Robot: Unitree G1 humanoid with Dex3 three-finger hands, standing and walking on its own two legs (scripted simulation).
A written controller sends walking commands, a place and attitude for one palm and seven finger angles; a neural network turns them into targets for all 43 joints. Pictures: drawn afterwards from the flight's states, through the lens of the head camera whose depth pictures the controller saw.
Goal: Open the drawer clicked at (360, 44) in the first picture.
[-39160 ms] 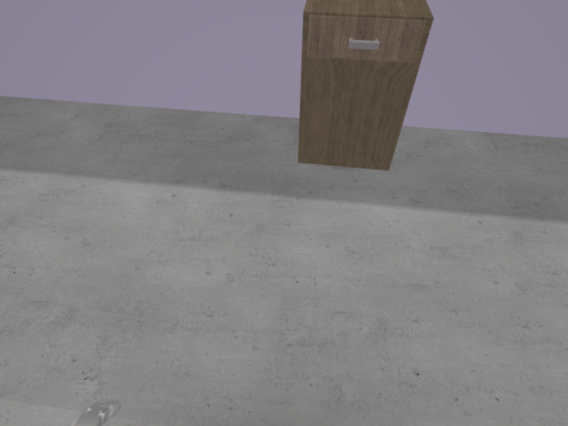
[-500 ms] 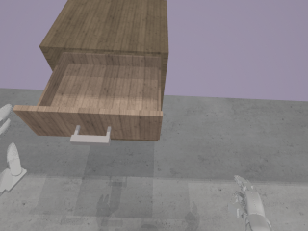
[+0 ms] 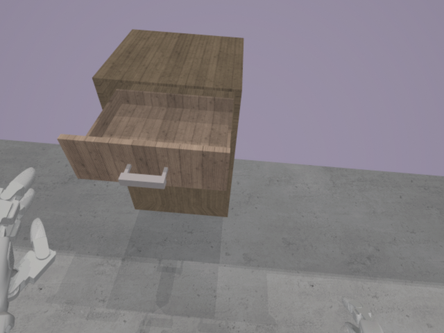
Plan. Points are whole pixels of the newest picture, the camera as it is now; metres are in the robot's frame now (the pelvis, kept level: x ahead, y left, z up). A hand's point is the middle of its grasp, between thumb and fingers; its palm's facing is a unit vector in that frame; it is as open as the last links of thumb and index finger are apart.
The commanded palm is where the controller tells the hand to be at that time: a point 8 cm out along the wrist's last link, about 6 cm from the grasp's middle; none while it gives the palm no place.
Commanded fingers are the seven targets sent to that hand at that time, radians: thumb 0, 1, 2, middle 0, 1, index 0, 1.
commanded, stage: stop stepping back and stand still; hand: left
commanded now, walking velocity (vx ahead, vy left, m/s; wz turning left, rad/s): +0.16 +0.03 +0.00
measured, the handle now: (144, 174) +0.53 +0.22 -0.08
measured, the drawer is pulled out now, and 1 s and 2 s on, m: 0.30 0.30 0.30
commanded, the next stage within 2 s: let the arm hang, fingers relaxed in 0.38 s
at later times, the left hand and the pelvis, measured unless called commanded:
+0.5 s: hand (63, 259) +0.19 +0.21 +0.14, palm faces +0.27 -0.85 -0.45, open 7.4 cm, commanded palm none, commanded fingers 0.00 0.90 0.90 -0.20 -0.30 -0.20 -0.30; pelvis +0.00 -0.01 +0.00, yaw +1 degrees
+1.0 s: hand out of the picture -0.01 +0.19 -0.16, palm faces +0.08 -0.97 -0.23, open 7.2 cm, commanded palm none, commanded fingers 0.00 0.90 0.90 -0.20 -0.30 -0.20 -0.30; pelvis +0.01 -0.01 +0.01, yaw +3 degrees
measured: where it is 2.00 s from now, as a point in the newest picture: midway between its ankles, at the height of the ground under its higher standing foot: outside the picture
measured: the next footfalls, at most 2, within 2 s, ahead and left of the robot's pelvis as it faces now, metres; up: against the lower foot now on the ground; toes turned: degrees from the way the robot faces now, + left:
right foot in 0.18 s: +0.05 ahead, -0.11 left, +0.00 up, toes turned +4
left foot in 0.48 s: +0.06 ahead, +0.11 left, +0.00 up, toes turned +3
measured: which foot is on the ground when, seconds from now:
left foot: down 0.00-0.20, up 0.22-0.46, down 0.48-1.00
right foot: down 0.00-0.00, up 0.02-0.16, down 0.18-1.00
